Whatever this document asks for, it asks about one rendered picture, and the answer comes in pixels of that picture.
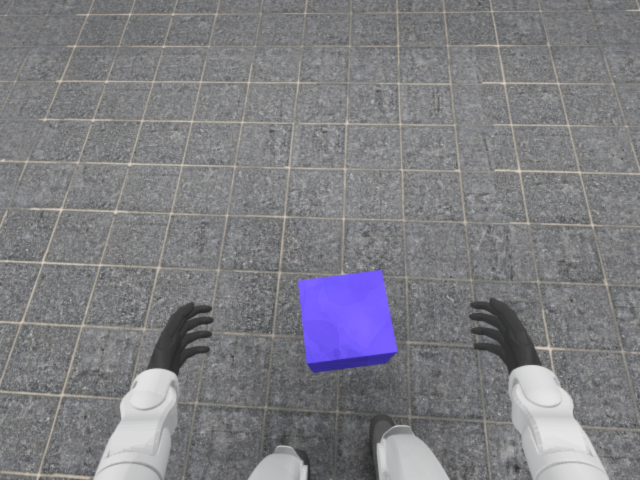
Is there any robot left shin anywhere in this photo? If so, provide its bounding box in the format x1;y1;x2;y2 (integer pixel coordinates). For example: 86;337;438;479
273;446;301;460

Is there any robot right forearm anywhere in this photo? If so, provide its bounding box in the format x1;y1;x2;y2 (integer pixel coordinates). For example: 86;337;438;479
508;365;609;480

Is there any robot right hand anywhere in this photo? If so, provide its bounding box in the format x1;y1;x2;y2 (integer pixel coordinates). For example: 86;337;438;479
469;298;543;374

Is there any robot left forearm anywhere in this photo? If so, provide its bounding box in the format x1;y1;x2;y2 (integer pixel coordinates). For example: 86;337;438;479
93;368;179;480

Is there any robot left hand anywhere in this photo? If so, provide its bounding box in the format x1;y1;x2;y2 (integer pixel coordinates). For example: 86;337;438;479
147;302;214;377

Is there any carton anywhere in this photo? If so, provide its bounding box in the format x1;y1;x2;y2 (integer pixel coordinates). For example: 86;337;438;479
298;270;397;373

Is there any robot right thigh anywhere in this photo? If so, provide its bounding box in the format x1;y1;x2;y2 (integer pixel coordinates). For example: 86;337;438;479
377;434;450;480

